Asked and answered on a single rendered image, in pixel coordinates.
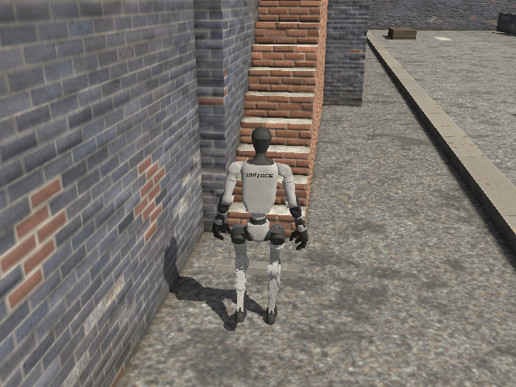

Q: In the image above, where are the stairs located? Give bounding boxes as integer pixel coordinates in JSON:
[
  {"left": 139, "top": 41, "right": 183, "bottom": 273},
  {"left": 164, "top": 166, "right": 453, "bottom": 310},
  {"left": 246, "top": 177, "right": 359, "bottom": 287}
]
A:
[{"left": 227, "top": 0, "right": 328, "bottom": 239}]

